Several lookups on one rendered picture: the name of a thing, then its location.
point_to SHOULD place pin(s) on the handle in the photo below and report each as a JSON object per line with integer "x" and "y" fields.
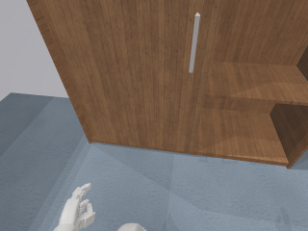
{"x": 194, "y": 40}

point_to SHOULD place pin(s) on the robot left hand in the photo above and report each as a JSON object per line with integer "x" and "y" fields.
{"x": 72, "y": 212}

